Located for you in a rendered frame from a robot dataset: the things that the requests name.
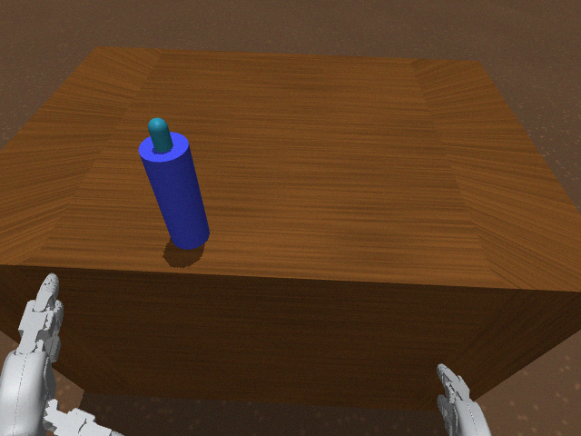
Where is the right robot hand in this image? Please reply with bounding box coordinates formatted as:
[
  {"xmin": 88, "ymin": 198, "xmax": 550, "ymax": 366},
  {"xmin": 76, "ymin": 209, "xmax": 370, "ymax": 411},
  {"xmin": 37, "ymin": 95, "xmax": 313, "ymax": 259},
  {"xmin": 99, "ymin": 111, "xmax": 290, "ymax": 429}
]
[{"xmin": 437, "ymin": 363, "xmax": 492, "ymax": 436}]

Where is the bottle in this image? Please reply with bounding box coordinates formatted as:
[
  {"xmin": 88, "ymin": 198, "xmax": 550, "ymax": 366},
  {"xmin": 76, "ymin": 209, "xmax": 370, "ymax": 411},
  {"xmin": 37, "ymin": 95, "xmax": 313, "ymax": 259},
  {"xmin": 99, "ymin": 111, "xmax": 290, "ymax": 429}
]
[{"xmin": 139, "ymin": 118, "xmax": 210, "ymax": 250}]

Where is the left robot hand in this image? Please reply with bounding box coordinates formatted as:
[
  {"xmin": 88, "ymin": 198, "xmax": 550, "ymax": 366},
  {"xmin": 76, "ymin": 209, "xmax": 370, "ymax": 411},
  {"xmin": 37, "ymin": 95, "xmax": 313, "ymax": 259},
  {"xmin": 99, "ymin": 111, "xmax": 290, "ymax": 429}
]
[{"xmin": 0, "ymin": 273, "xmax": 124, "ymax": 436}]

